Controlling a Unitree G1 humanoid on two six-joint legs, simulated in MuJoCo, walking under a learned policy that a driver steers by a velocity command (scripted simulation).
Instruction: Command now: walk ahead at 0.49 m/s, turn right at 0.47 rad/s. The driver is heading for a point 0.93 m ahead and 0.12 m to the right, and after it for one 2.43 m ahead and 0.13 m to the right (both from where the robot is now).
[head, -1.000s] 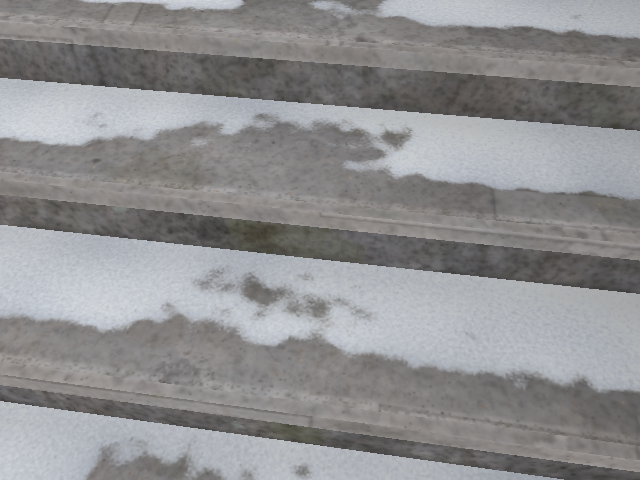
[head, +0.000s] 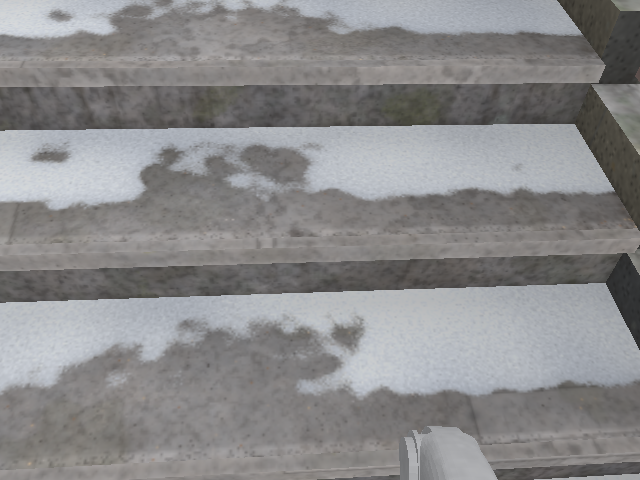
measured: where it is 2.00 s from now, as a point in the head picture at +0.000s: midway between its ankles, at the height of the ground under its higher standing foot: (375, 200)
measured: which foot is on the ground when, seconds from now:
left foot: down 0.00-0.14, up 0.16-0.62, down 0.64-1.00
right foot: up 0.00-0.10, down 0.12-0.66, up 0.68-1.00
